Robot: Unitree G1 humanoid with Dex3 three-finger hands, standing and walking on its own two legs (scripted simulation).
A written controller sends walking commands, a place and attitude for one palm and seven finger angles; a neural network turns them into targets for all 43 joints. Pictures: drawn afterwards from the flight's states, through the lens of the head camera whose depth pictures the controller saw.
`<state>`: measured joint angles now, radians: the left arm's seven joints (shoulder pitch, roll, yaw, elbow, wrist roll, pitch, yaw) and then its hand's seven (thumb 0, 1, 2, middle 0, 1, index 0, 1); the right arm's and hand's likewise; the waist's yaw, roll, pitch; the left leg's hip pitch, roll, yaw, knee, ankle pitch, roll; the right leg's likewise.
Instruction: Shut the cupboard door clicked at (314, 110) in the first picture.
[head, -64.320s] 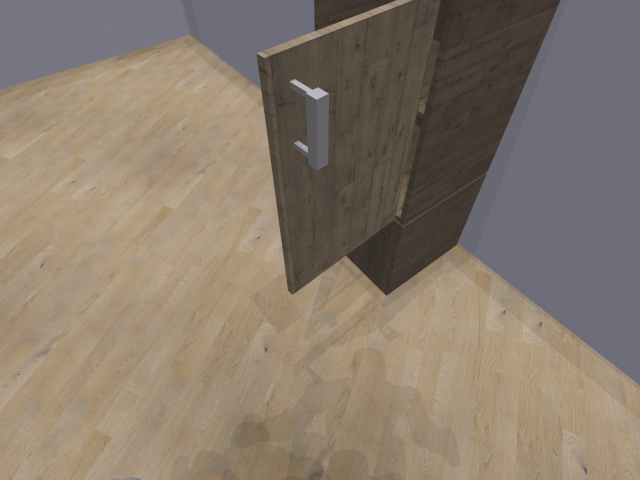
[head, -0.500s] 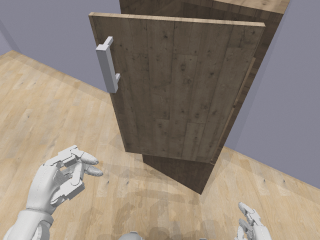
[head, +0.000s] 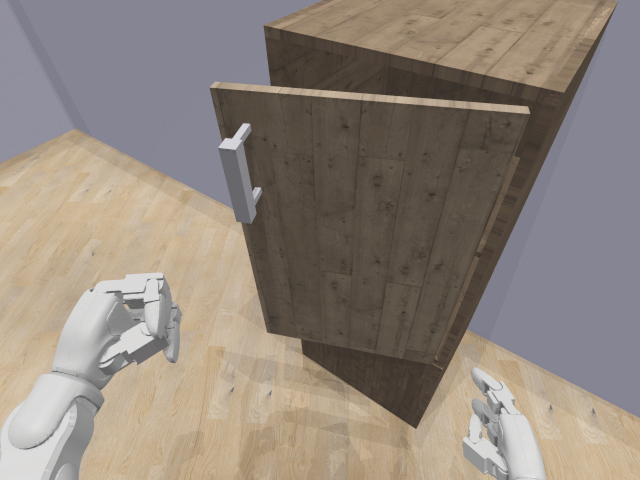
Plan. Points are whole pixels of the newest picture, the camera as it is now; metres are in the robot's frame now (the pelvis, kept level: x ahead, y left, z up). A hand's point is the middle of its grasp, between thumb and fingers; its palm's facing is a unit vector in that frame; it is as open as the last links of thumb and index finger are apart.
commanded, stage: raise the hand and make a fist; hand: left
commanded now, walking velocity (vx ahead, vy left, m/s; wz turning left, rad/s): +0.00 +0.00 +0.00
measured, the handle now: (245, 174) +0.46 +0.16 +0.16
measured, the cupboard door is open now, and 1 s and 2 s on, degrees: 22 22 22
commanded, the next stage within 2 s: bring the fist close to the handle in 0.54 s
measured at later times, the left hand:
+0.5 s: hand (155, 316) +0.22 +0.19 +0.16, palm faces -0.07 -0.99 -0.08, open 3.1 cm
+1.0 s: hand (187, 283) +0.26 +0.17 +0.17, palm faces -0.10 -0.99 -0.07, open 3.1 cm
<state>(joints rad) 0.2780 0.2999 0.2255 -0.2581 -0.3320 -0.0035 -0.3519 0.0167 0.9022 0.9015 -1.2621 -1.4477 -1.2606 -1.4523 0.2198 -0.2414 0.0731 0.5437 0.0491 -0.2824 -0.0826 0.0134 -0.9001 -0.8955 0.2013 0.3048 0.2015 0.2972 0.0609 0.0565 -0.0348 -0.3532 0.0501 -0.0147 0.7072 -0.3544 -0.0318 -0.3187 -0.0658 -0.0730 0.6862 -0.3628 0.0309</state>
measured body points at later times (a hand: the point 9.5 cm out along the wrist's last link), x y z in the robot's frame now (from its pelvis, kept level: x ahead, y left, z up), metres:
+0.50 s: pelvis -0.01 +0.00 +0.01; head -0.03 -0.02 +0.46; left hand +0.22 +0.24 +0.17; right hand +0.18 -0.22 -0.05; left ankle +0.01 +0.14 -0.72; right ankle +0.00 -0.14 -0.72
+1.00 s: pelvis -0.01 +0.00 +0.01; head -0.04 -0.02 +0.46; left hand +0.26 +0.22 +0.17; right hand +0.17 -0.22 -0.05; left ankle +0.01 +0.14 -0.72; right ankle +0.00 -0.14 -0.72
